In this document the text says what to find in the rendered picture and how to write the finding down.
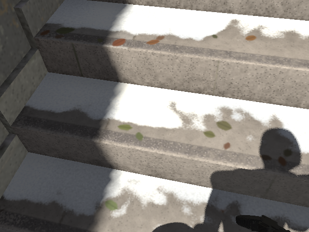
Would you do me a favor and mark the robot right hand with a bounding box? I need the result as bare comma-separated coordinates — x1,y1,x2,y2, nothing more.
236,215,291,232

